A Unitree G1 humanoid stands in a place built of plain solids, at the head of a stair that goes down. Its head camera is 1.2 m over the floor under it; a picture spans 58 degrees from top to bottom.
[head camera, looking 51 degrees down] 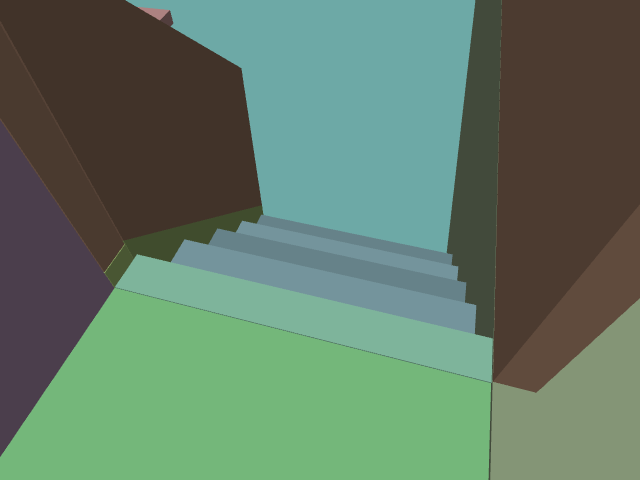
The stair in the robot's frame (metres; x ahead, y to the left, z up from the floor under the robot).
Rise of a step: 0.21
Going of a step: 0.25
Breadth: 1.20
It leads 15 degrees to the right of straight ahead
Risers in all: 5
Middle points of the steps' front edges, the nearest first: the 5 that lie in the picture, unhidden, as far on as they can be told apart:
0.75 0.06 0.00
0.99 -0.01 -0.21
1.23 -0.07 -0.42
1.47 -0.14 -0.63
1.70 -0.20 -0.84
